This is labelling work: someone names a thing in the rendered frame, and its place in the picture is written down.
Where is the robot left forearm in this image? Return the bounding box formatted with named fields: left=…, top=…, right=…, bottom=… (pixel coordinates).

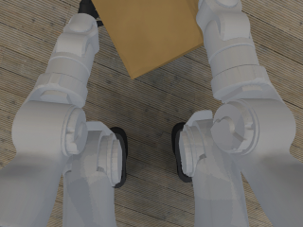
left=11, top=13, right=99, bottom=146

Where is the robot right forearm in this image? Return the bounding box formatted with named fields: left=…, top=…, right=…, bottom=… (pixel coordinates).
left=196, top=0, right=286, bottom=105

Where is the right robot foot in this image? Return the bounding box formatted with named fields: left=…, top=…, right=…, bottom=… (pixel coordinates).
left=171, top=122, right=192, bottom=183

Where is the robot right shin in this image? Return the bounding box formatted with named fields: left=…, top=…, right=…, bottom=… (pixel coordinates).
left=181, top=110, right=213, bottom=177

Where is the robot left hand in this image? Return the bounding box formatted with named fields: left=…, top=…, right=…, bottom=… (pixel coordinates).
left=78, top=0, right=104, bottom=27

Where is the carton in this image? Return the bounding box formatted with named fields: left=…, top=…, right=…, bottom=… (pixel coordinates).
left=91, top=0, right=204, bottom=79

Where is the robot right upper arm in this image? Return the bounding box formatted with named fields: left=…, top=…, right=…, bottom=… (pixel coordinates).
left=210, top=98, right=303, bottom=227

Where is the robot left upper arm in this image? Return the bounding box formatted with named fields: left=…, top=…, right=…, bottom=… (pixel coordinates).
left=0, top=100, right=88, bottom=227

